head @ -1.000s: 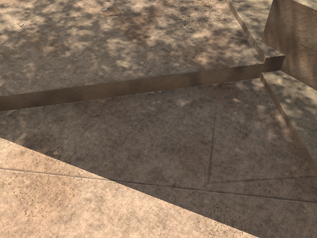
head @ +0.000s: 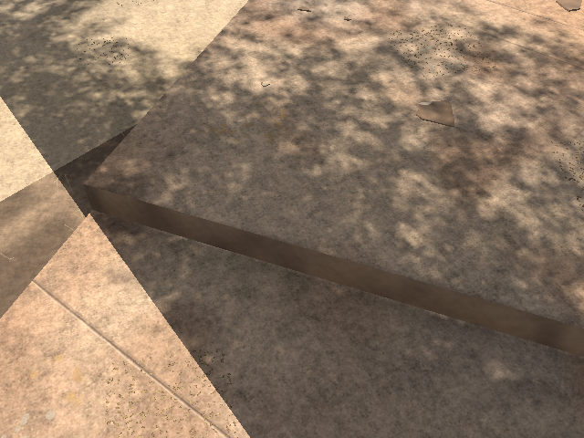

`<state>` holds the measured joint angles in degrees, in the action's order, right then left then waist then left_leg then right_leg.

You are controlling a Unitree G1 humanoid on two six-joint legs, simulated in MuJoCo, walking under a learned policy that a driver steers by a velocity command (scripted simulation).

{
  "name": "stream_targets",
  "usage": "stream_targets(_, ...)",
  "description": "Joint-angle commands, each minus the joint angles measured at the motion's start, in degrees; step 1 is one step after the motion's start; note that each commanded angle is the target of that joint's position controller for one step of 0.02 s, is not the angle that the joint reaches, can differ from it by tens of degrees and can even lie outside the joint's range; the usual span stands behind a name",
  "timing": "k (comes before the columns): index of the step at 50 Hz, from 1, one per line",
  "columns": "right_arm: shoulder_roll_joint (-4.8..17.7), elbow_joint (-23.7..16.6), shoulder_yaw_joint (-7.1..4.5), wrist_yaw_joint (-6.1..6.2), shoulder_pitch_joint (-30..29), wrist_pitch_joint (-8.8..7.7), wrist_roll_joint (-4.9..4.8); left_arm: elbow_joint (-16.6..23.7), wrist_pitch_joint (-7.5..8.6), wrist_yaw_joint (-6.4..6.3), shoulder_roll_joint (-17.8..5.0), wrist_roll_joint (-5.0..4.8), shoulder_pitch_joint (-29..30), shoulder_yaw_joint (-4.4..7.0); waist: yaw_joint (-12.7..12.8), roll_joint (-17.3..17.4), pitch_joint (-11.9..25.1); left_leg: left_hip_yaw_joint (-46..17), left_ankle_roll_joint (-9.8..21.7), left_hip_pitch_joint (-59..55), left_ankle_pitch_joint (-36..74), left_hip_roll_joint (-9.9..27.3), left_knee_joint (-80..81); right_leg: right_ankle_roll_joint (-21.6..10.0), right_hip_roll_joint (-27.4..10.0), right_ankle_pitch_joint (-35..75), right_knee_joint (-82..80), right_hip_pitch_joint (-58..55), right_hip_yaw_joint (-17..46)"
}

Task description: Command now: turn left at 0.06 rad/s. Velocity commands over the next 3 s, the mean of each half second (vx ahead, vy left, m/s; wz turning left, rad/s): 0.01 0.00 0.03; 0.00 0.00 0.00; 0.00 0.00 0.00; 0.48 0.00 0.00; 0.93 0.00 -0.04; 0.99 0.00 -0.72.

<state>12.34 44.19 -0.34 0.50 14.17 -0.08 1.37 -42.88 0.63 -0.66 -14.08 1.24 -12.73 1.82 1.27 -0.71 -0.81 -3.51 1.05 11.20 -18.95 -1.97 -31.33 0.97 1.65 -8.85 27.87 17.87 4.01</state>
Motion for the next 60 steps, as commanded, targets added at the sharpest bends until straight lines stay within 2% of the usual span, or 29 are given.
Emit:
stream_targets(1, 7.3, -2.8, -1.78, 0.49, -0.4, -1.32, -0.47, 2.8, 0.93, -0.27, -5.1, -0.15, 1.5, 1.38, -0.3, 2.6, -0.7, -6.1, 2.3, 8.4, 0.9, 5.5, 9.7, -1.1, -2.8, 2.5, -1.9, -6.8, 2.9)
stream_targets(6, 6.7, -1.4, -1.79, 0.53, 1.1, -1.4, -0.79, 1.2, 0.69, -0.68, -5.1, -0.5, 1.8, 1.49, -0.8, 0.7, 1.4, -4.7, 2.1, 5.7, 8.1, 4.5, 8.1, -1.2, -3.1, 7.9, -0.9, -8.4, 3.1)
stream_targets(15, 6.2, 1.7, -1.98, 0.56, 2.3, -1.34, -1.02, -2.4, -0.34, -1.54, -5.2, -0.88, 2.8, 1.74, -1.0, 1.1, 2.1, -3.3, 1.6, 3.5, 14.6, 3.6, 7.8, -1.6, -3.2, 11.2, 0.0, -9.9, 3.1)
stream_targets(24, 6.3, 5.8, -2.04, 0.74, 3.3, -1.55, -1.07, -7.4, -1.06, -2.01, -5.2, -1.03, 3.9, 1.93, -1.1, 1.2, 0.9, -2.7, 1.4, 3.1, 14.1, 3.3, 9.3, -1.5, -2.9, 10.2, -0.9, -10.5, 2.9)
stream_targets(39, 5.4, 11.7, -1.43, 1.0, 5.7, -1.51, -1.05, -14.8, -1.23, -2.22, -4.8, -1.16, 4.0, 1.64, -1.1, 1.1, -1.0, -1.8, 1.3, 2.9, 10.8, 3.0, 11.3, -1.3, -2.5, 7.3, -2.5, -9.9, 2.3)
stream_targets(60, 3.7, 16.1, -0.71, 1.11, 9.3, -1.45, -1.17, -19.1, -1.3, -2.45, -3.6, -1.33, 1.7, 0.82, -1.2, 1.1, -2.1, -0.9, 1.2, 2.8, 10.2, 2.6, 12.0, -1.4, -2.2, 6.3, -3.3, -8.8, 1.8)
